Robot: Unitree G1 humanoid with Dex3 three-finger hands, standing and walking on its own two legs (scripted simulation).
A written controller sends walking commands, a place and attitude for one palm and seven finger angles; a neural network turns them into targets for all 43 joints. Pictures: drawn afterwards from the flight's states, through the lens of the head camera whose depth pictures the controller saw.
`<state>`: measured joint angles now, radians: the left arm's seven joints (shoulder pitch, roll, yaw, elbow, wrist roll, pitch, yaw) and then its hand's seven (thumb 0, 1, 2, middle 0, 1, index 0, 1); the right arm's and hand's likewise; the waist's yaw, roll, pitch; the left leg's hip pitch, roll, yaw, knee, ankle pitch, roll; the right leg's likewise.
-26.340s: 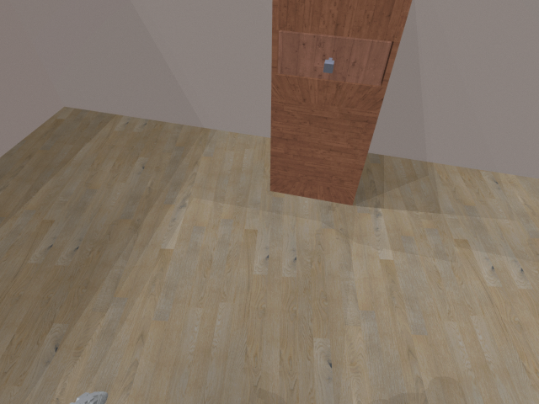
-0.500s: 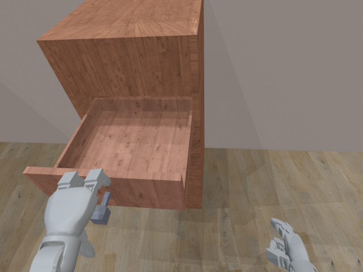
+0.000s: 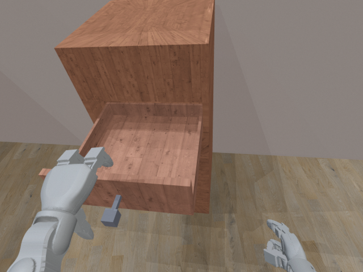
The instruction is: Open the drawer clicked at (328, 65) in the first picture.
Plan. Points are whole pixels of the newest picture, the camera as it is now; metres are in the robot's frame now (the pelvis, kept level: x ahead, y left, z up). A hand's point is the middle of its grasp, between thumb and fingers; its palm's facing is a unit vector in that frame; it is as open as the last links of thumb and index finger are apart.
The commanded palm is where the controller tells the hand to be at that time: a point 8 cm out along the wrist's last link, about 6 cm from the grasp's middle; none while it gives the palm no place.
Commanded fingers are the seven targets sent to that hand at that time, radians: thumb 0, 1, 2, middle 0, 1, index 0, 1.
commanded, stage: lift the hand off the handle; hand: left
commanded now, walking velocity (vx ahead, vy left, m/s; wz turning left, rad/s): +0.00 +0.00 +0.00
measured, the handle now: (113, 210) +0.25 +0.24 -0.04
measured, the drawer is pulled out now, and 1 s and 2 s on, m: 0.30 0.30 0.30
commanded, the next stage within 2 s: draw the hand back to the body in 0.18 s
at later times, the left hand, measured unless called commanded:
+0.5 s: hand (76, 194) +0.21 +0.25 +0.11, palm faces +0.09 -0.08 -0.99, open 13.8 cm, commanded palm +0.17 +0.25 +0.17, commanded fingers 0.00 -0.50 0.30 -0.30 -1.20 -0.30 -1.20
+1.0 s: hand (73, 199) +0.19 +0.23 +0.13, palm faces +0.28 -0.74 -0.62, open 13.7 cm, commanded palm +0.14 +0.26 +0.17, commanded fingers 0.00 -0.25 0.41 -0.28 -1.04 -0.28 -1.04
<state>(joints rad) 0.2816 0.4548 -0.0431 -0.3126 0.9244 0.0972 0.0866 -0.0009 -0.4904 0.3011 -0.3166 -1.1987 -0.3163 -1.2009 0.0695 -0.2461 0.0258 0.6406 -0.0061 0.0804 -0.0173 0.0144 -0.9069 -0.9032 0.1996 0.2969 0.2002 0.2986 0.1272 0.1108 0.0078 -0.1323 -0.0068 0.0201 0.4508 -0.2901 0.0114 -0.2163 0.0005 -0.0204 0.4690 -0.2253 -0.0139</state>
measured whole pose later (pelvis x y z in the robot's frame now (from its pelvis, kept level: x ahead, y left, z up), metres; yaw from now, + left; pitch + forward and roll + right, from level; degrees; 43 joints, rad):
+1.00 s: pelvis -0.01 +0.00 +0.00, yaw +0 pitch -4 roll +0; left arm 0.45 0.37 0.19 -0.42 0.16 -0.06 0.08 0.00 -0.46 0.31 -0.31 -1.18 -0.32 -1.18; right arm 0.11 -0.23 0.03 0.60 0.01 -0.05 -0.07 0.02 -0.91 -0.90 0.20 0.30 0.20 0.30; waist 0.08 0.09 0.07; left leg -0.08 0.00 0.01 0.44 -0.28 0.01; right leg -0.15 0.00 -0.03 0.43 -0.20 -0.01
